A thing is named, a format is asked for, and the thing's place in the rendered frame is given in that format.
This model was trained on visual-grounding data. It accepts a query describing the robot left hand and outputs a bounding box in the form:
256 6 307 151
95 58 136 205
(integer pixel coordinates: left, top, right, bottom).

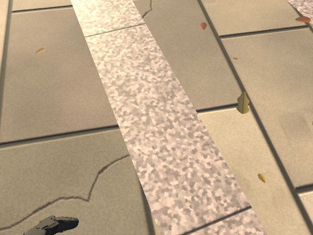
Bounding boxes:
23 215 79 235

